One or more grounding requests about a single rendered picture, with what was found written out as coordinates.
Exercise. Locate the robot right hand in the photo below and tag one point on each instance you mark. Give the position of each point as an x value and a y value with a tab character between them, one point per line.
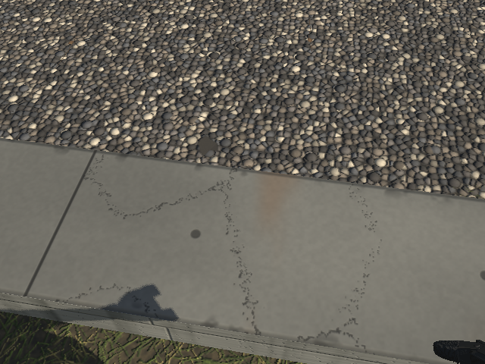
459	351

